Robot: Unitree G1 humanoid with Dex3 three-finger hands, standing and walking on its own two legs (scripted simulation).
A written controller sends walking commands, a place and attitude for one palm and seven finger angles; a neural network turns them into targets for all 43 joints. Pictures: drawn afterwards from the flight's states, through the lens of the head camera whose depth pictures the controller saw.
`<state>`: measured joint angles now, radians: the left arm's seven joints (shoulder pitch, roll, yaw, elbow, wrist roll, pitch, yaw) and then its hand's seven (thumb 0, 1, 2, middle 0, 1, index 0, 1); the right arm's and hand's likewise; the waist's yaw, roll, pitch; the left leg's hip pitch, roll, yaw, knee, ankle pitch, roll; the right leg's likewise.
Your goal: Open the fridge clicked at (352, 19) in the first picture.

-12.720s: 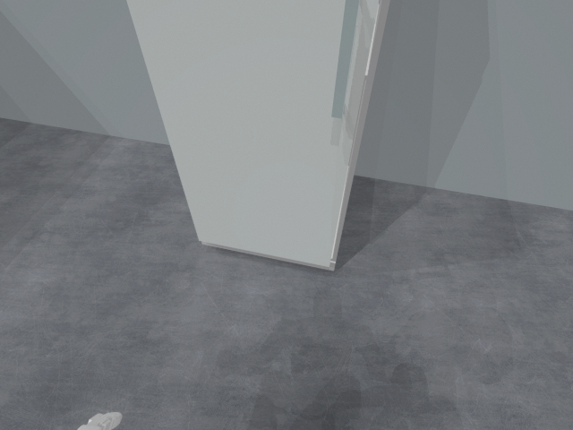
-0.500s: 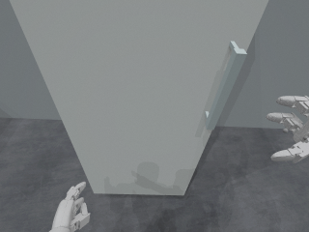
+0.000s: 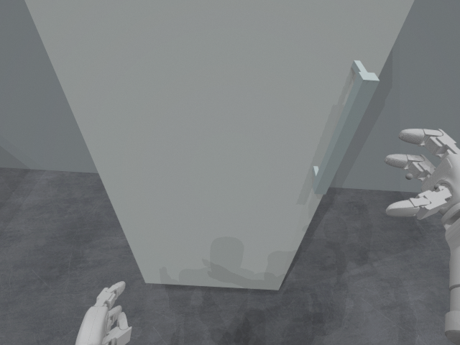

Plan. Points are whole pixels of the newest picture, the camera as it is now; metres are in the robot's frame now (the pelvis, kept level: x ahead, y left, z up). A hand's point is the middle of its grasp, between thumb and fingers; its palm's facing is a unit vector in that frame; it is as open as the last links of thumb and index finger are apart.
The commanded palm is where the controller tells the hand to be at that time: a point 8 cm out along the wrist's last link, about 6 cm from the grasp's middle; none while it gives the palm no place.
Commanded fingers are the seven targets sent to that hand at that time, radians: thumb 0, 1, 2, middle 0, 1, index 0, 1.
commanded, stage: move the hooked fingers beside the handle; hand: right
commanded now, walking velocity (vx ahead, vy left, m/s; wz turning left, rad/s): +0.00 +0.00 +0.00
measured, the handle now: (336, 135) +0.45 -0.16 +0.16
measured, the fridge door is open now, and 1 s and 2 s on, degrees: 0 0 0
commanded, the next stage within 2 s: feel for the door with the fingertips in 1.44 s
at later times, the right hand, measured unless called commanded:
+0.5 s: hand (388, 159) +0.40 -0.23 +0.17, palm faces +0.01 +1.00 -0.02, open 14.0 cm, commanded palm +0.36 -0.28 +0.18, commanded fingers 0.00 0.50 -0.30 0.30 1.20 0.30 1.20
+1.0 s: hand (386, 159) +0.39 -0.23 +0.17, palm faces +0.01 +1.00 -0.01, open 14.0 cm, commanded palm +0.36 -0.27 +0.17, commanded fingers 0.00 0.50 -0.30 0.30 1.20 0.30 1.20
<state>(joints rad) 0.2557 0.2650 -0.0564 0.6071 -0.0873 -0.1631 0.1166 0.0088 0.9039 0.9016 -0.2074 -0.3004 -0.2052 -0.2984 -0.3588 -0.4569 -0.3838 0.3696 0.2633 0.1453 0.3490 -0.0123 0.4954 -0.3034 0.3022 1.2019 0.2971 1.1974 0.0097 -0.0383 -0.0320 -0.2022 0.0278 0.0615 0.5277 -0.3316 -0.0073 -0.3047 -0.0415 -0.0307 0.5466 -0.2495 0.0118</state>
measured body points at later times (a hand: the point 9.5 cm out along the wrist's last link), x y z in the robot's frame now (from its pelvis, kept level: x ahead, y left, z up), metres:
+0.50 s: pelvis +0.01 +0.00 +0.00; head +0.01 +0.01 +0.45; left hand +0.13 +0.27 -0.10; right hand +0.39 -0.29 +0.17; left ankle -0.03 +0.12 -0.73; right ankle +0.02 -0.13 -0.73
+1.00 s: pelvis +0.00 +0.00 +0.00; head +0.00 +0.01 +0.45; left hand +0.13 +0.26 -0.10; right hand +0.39 -0.28 +0.17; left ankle -0.03 +0.12 -0.73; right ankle +0.02 -0.13 -0.73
